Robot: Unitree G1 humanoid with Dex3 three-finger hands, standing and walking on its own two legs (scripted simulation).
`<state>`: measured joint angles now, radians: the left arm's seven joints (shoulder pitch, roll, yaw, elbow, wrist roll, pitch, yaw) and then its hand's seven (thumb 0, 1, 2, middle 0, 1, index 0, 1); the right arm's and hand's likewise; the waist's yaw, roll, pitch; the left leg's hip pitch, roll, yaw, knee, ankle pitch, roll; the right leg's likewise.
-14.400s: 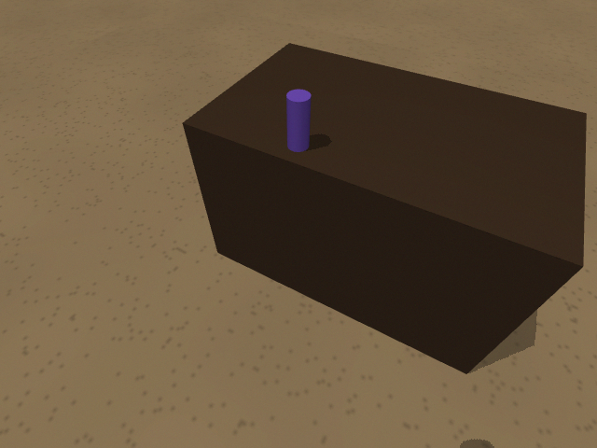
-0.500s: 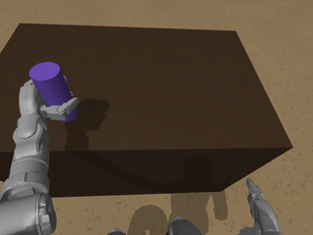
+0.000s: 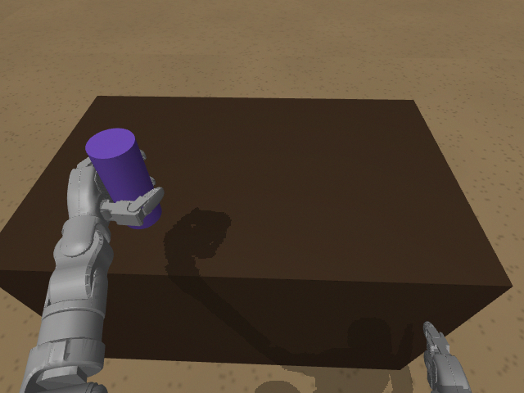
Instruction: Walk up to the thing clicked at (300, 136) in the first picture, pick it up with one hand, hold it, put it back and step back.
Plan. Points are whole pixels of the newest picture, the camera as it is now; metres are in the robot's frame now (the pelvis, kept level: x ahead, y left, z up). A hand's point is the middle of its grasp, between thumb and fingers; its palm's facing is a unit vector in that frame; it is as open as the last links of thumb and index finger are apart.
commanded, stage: lift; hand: left
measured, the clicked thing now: (128, 182) +0.39 +0.19 +0.14
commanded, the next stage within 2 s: hold in 0.56 s
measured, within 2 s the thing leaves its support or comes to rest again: neither
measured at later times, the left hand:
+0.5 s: hand (125, 194) +0.34 +0.17 +0.18, palm faces +0.16 -0.99 +0.00, open 8.9 cm
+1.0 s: hand (117, 187) +0.33 +0.17 +0.20, palm faces +0.15 -0.99 +0.01, open 8.9 cm
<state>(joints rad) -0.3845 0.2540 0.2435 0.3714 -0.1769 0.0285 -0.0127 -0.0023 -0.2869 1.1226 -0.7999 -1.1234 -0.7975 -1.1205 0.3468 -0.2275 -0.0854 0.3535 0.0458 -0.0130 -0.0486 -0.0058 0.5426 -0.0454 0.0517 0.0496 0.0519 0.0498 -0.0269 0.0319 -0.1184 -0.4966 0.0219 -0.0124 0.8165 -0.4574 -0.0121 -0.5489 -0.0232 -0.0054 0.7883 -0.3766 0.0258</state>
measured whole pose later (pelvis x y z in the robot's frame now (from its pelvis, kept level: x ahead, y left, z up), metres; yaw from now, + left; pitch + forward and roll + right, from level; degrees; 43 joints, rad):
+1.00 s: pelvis +0.00 +0.00 +0.02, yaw +1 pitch +1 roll +0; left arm -0.21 0.20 0.23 -0.11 -0.21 0.39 0.00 0.00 -0.30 1.13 -0.81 -1.12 -0.80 -1.12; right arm 0.28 -0.21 -0.09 0.58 0.04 -0.20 -0.07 -0.01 0.52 -0.05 0.05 0.05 0.05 0.05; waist 0.00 0.05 -0.08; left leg -0.28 0.01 -0.02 0.64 -0.38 -0.01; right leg -0.33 -0.04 -0.02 0.63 -0.32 0.02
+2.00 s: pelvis -0.01 -0.01 +0.02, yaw +1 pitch +0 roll +0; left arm -0.17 0.20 0.24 -0.17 -0.22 0.44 -0.03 0.00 -0.29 1.13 -0.79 -1.13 -0.79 -1.13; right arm 0.24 -0.23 -0.11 0.66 0.03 -0.24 -0.07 -0.01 0.52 -0.05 0.05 0.05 0.05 0.05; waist 0.00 0.06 -0.07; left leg -0.26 0.01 -0.03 0.60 -0.35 -0.02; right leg -0.31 -0.03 -0.03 0.60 -0.30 0.02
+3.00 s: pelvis -0.01 -0.01 +0.02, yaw +1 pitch +0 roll +0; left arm -0.14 0.18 0.23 -0.19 -0.22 0.42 -0.01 0.00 -0.28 1.13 -0.78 -1.15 -0.78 -1.14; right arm 0.24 -0.21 -0.11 0.67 0.02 -0.23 -0.07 -0.01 0.52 -0.06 0.05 0.05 0.05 0.05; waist 0.01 0.06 -0.06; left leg -0.24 0.01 -0.03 0.59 -0.35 -0.02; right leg -0.29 -0.03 -0.03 0.59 -0.29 0.02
